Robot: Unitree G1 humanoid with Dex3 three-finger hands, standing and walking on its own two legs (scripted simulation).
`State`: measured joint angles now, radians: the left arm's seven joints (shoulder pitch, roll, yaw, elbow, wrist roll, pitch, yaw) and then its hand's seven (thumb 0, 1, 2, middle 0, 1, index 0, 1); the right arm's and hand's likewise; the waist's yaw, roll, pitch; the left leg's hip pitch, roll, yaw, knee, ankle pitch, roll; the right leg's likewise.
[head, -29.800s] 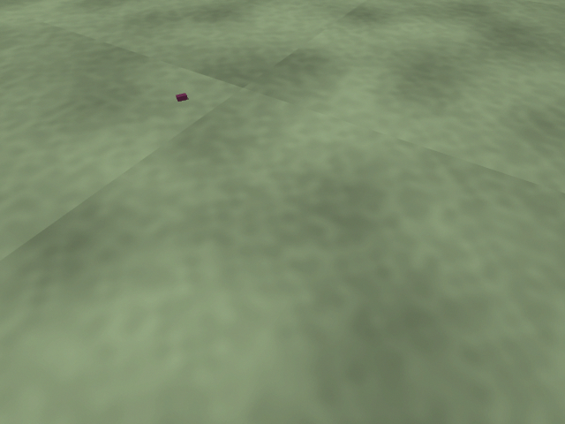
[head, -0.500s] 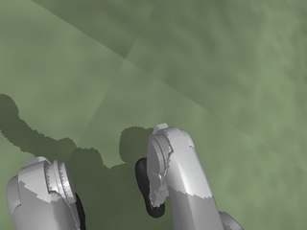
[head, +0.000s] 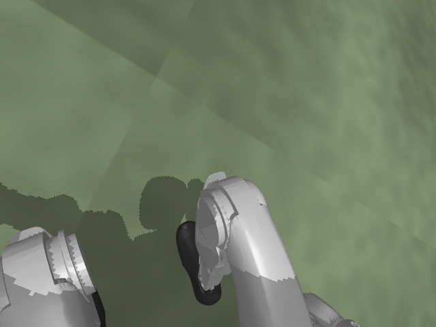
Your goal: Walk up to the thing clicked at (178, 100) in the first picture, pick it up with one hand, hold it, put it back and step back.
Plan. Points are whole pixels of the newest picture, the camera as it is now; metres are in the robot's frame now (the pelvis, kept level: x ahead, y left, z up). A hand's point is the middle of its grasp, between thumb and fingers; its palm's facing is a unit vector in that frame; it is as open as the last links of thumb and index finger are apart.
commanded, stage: rest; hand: left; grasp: from above
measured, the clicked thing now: out of the picture +0.43 +0.34 -0.28
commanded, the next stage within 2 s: open in 0.28 s
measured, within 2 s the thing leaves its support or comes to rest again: neither
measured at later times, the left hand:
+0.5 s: hand out of the picture +0.42 +0.34 -0.25, palm faces -0.40 -0.24 -0.88, open 6.7 cm
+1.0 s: hand out of the picture +0.42 +0.33 -0.25, palm faces -0.40 -0.25 -0.88, open 10.7 cm
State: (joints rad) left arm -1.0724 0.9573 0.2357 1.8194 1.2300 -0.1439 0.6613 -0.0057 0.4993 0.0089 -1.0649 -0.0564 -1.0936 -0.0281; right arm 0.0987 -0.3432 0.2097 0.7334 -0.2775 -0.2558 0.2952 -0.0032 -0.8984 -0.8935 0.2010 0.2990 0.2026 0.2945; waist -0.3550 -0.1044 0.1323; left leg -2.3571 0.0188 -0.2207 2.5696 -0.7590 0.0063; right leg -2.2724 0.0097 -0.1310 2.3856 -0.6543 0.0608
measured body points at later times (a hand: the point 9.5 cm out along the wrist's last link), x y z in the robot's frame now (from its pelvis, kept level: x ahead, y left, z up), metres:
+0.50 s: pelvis -0.01 +0.00 +0.00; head +0.27 +0.12 +0.33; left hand +0.44 +0.34 -0.20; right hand +0.04 -0.25 -0.06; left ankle +0.05 +0.12 -0.27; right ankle +0.11 -0.13 -0.27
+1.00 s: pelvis -0.01 +0.00 +0.00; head +0.27 +0.13 +0.33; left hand +0.44 +0.34 -0.20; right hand +0.04 -0.25 -0.05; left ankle +0.05 +0.12 -0.27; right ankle +0.11 -0.13 -0.27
